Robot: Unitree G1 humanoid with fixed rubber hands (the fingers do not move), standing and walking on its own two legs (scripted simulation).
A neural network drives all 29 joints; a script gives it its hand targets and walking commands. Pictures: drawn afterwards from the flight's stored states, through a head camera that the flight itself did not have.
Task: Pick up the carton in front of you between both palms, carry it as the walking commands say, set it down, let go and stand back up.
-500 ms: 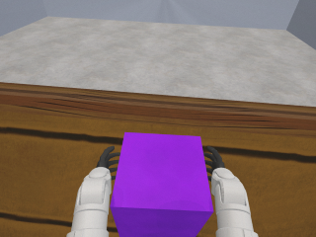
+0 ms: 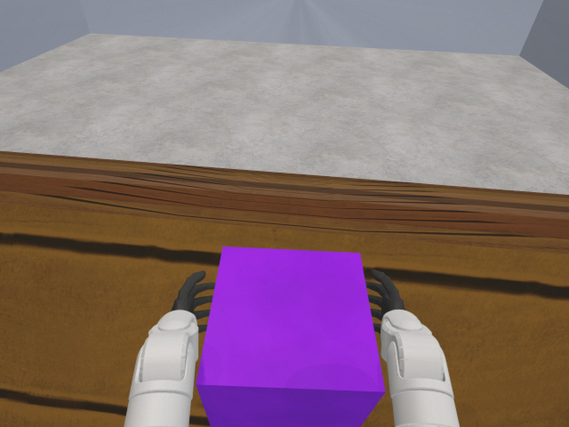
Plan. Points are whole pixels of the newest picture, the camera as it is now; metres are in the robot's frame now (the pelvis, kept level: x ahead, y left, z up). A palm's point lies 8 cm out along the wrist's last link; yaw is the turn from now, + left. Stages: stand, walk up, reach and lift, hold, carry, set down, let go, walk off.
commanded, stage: carry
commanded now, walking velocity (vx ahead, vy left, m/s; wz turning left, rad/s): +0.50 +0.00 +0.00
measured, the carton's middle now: (286, 350) +0.28 +0.00 -0.03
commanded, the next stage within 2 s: none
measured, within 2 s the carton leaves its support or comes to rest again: neither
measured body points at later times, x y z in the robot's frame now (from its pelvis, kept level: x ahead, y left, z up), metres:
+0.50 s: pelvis +0.12 +0.01 -0.02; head +0.09 +0.00 +0.43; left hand +0.40 +0.14 +0.08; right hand +0.38 -0.16 +0.08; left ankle +0.02 +0.13 -0.74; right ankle +0.12 -0.09 -0.75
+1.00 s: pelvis +0.42 +0.00 -0.01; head +0.41 +0.00 +0.44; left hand +0.69 +0.12 +0.08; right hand +0.66 -0.18 +0.08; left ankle +0.27 +0.11 -0.75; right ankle +0.51 -0.11 -0.73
